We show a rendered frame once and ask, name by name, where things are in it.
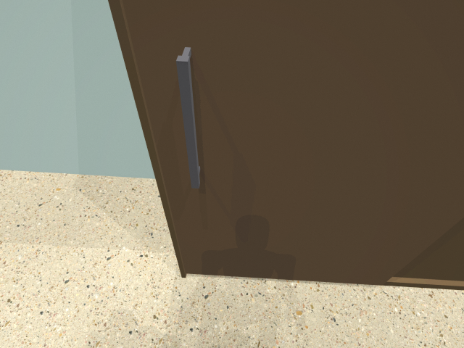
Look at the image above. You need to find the wardrobe door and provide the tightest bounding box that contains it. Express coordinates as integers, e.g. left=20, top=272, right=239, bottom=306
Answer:
left=123, top=0, right=464, bottom=286
left=393, top=218, right=464, bottom=281

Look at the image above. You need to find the handle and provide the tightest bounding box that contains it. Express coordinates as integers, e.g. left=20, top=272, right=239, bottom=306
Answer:
left=176, top=47, right=200, bottom=189

